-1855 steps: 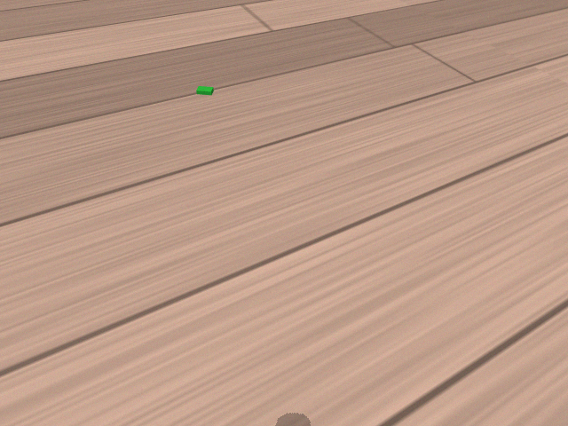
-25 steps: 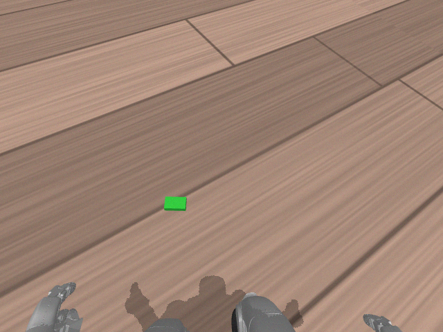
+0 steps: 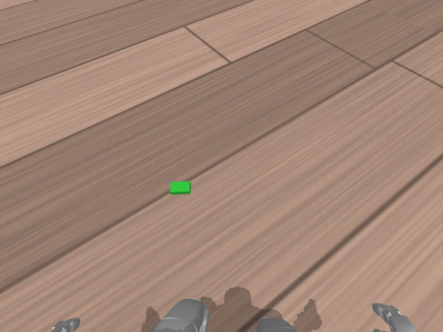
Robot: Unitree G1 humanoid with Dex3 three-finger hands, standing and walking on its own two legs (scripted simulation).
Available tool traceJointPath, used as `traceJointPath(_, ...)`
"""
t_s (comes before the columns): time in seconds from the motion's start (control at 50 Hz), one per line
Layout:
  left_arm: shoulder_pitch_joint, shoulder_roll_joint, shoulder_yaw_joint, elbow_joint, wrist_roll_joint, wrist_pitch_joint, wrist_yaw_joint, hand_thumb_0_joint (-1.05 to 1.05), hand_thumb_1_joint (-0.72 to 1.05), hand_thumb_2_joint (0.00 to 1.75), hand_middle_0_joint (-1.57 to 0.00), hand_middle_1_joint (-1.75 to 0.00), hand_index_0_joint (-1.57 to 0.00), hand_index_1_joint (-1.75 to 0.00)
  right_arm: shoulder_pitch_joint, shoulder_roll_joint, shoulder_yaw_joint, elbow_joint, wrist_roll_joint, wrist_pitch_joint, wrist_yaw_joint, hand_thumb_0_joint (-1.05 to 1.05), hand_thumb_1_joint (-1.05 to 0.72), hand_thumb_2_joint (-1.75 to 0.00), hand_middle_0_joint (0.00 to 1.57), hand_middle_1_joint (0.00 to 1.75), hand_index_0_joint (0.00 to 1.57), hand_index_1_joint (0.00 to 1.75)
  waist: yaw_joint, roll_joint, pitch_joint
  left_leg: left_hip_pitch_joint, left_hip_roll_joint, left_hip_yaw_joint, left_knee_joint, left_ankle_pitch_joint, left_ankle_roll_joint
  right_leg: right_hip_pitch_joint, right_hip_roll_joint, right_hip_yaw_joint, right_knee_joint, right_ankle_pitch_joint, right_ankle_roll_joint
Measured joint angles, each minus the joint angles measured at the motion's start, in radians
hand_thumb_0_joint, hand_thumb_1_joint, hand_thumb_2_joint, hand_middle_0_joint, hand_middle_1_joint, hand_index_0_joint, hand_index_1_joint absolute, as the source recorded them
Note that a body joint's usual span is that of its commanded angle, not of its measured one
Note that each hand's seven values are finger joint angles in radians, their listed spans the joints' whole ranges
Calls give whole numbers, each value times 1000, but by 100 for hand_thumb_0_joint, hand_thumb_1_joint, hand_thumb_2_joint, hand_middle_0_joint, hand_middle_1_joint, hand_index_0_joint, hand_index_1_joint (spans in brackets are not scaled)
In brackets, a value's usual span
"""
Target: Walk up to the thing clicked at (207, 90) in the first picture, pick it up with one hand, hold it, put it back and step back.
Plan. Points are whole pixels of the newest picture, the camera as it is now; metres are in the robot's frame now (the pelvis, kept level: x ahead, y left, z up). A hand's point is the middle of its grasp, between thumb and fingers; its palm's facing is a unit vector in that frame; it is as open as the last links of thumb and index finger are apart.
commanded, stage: step back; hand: left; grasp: from above
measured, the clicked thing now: (180, 187) +0.81 +0.24 -0.75
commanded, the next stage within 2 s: stand in 1.68 s
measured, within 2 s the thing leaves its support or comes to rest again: neither
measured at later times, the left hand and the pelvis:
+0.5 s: hand out of the picture -0.10 +0.26 -0.16, palm faces -0.02 -0.91 -0.40, open 7.4 cm; pelvis -0.18 -0.02 -0.01, yaw -1 degrees
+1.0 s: hand out of the picture -0.24 +0.27 -0.14, palm faces +0.07 -0.92 -0.38, open 7.4 cm; pelvis -0.28 -0.02 +0.00, yaw +4 degrees
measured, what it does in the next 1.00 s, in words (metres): walks backwards: left foot, then right foot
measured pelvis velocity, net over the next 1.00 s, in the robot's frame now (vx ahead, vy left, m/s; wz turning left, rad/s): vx -0.28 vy -0.02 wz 0.07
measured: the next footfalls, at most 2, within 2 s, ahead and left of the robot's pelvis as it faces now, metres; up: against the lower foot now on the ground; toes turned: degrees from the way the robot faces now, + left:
left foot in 0.16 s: -0.05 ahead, +0.12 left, +0.00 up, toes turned +2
right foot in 0.50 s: -0.21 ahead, -0.14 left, +0.00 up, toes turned +4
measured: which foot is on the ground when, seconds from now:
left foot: up 0.00-0.14, down 0.16-0.52, up 0.54-0.80, down 0.82-1.00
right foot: down 0.00-0.18, up 0.20-0.48, down 0.50-1.00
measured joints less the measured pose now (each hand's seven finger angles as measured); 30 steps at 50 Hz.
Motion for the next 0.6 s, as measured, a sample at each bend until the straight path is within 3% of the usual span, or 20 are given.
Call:
traceJointPath(0.1, -53, 18, -1, -53, 3, -8, 17, 1, 90, 90, -21, -30, -21, -30, 41, 9, 1, 18, -14, 7, 3, 0, -90, -89, 20, 30, 20, 30, -12, -10, 14, 136, 43, 52, -197, -48, -5, -58, -21, -45, 8, 45, 5)
traceJointPath(0.16, -88, 40, -4, -77, -9, -2, 18, 1, 90, 90, -21, -30, -21, -30, 50, 19, 0, 27, -22, -4, 11, 0, -90, -89, 20, 30, 20, 30, -24, -33, 27, 241, 72, 94, -465, 69, 17, -114, -44, -65, 57, 55, 18)
traceJointPath(0.18, -101, 52, -3, -76, -12, 2, 18, 1, 90, 90, -21, -30, -21, -30, 43, 33, -3, 36, -28, -7, 12, 0, -90, -89, 20, 30, 20, 30, -20, -66, 43, 247, 53, 110, -484, 96, 29, -128, -63, -49, 77, 58, 19)
traceJointPath(0.2, -108, 56, -1, -70, -17, 8, 20, 1, 90, 90, -21, -30, -21, -30, 38, 40, -1, 40, -32, -5, 18, 0, -90, -89, 20, 30, 20, 30, -14, -80, 52, 241, 49, 121, -477, 102, 36, -142, -54, -26, 105, -1, 14)
traceJointPath(0.24, -106, 51, 2, -47, -16, 19, 24, 1, 90, 90, -21, -30, -21, -30, 35, 44, 6, 40, -39, -6, 30, 0, -90, -89, 20, 30, 20, 30, -30, -63, 50, 221, 73, 109, -469, 115, 45, -177, 20, 24, 264, -174, 12)
traceJointPath(0.26, -102, 53, 4, -35, -20, 24, 25, 1, 91, 90, -21, -30, -21, -30, 34, 49, 10, 41, -42, -8, 29, 0, -90, -89, 20, 30, 20, 30, -36, -60, 44, 216, 83, 104, -482, 132, 44, -193, 58, 52, 362, -208, 7)
traceJointPath(0.3, -89, 57, 7, -21, -29, 26, 24, 1, 91, 90, -21, -30, -21, -30, 32, 57, 18, 40, -44, -8, 25, 0, -90, -89, 20, 30, 21, 30, -34, -62, 26, 205, 100, 104, -519, 171, 40, -207, 106, 85, 509, -218, 1)
traceJointPath(0.34, -71, 58, 10, -13, -30, 21, 21, 1, 91, 90, -21, -30, -21, -30, 22, 56, 18, 33, -45, -8, 22, 0, -90, -89, 21, 30, 21, 30, -25, -59, 17, 190, 115, 110, -543, 203, 39, -183, 118, 86, 557, -215, 11)
traceJointPath(0.44, -32, 56, 5, 8, -23, 13, 12, 1, 91, 90, -21, -30, -20, -30, -26, 38, 11, -12, -42, -12, 19, 0, -90, -89, 21, 30, 21, 30, -5, -43, 21, 125, 147, 135, -542, 257, 30, -29, 62, 40, 313, -228, 37)
traceJointPath(0.5, -15, 54, 0, 31, -17, -2, 8, 1, 91, 90, -21, -30, -20, -30, -58, 21, 13, -30, -33, -4, 23, 0, -90, -89, 21, 30, 21, 30, 8, -30, 19, 66, 167, 150, -497, 272, 9, 88, 31, 2, 26, -115, 20)
traceJointPath(0.54, -12, 29, 0, 55, -6, -11, 6, 1, 91, 90, -21, -30, -20, -30, -80, 3, 8, -22, -25, 6, 22, 0, -90, -89, 20, 30, 21, 30, -1, 25, 30, 31, 186, 107, -449, 240, 8, 95, 62, -26, -6, -88, 4)
traceJointPath(0.58, 9, 23, -7, 60, 0, -13, -2, 1, 91, 90, -21, -30, -21, -30, -72, 11, 3, -7, -21, 17, 11, 0, -90, -89, 20, 30, 20, 30, 11, 12, 12, -9, 114, 45, -312, 62, 8, 60, 45, -18, 28, -82, -7)
traceJointPath(0.6, 19, 21, -9, 62, -1, -14, -2, 1, 91, 90, -21, -30, -21, -30, -62, 13, 3, -1, -18, 20, 9, 0, -90, -89, 20, 30, 20, 30, 19, 2, 2, -25, 76, 22, -222, 25, 6, 50, 32, -10, 30, -73, -9)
